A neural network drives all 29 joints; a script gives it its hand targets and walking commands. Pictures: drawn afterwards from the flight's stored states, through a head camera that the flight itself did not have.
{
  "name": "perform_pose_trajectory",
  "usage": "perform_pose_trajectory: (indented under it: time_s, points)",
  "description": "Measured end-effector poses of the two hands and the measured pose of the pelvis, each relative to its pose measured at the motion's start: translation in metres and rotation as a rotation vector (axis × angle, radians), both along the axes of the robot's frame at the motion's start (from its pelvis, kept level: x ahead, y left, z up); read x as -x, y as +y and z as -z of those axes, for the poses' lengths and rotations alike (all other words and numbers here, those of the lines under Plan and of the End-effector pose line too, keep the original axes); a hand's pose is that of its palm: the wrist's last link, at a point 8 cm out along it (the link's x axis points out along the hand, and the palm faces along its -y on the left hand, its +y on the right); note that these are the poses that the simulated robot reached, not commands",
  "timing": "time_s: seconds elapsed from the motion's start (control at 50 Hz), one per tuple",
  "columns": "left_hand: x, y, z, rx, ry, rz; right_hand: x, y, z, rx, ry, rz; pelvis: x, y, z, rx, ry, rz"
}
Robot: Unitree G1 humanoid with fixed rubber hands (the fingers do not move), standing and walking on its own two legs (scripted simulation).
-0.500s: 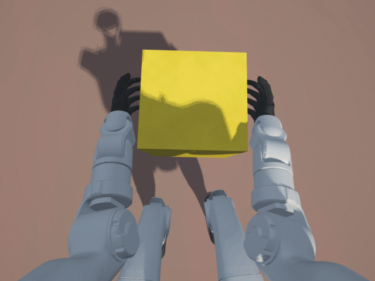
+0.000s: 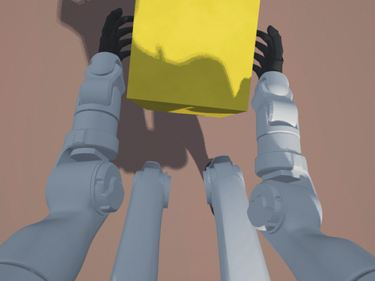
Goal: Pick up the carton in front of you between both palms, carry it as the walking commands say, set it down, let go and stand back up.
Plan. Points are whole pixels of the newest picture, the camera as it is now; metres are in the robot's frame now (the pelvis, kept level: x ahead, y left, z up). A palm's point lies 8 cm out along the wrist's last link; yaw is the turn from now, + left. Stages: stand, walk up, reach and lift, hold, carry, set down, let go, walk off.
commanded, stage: set down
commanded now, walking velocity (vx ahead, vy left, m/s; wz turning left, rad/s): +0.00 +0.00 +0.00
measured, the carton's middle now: (189, 66) +0.51 -0.03 -0.19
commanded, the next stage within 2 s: none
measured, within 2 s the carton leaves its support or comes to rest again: rests again in 1.00 s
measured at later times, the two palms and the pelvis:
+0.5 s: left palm (133, 63) +0.55 +0.11 -0.26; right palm (249, 79) +0.49 -0.18 -0.25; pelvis -0.01 +0.01 -0.09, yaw +0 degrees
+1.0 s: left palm (135, 68) +0.54 +0.11 -0.28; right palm (248, 82) +0.49 -0.19 -0.27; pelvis -0.01 +0.01 -0.11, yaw +0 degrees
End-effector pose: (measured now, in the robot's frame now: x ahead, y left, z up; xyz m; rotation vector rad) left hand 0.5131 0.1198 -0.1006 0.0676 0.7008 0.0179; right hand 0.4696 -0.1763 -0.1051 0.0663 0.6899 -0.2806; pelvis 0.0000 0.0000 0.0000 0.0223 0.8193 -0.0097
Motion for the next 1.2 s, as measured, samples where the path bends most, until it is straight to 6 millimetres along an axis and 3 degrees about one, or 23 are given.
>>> perform_pose_trajectory:
  time_s: [0.42, 0.5, 0.7, 0.96, 1.2]
  points:
    - [-0.033, -0.008, 0.138, -0.020, 0.035, 0.075, -0.021, -0.006, 0.131, 0.027, 0.042, 0.026, 0.010, 0.010, 0.085, 0.030, -0.016, -0.025]
    - [-0.035, -0.009, 0.157, -0.019, 0.050, 0.085, -0.024, -0.008, 0.146, 0.032, 0.058, 0.029, 0.006, 0.010, 0.094, 0.038, -0.055, -0.032]
    - [-0.040, -0.010, 0.165, -0.021, 0.051, 0.089, -0.028, -0.009, 0.155, 0.025, 0.058, 0.032, -0.001, 0.012, 0.105, 0.046, -0.060, -0.033]
    - [-0.029, -0.008, 0.181, -0.029, 0.082, 0.100, -0.021, -0.010, 0.166, 0.027, 0.093, -0.010, 0.005, 0.012, 0.112, 0.048, -0.113, -0.038]
    - [-0.031, -0.011, 0.182, 0.000, 0.077, 0.134, -0.023, -0.017, 0.172, 0.030, 0.099, -0.026, 0.009, 0.011, 0.117, 0.048, -0.150, -0.038]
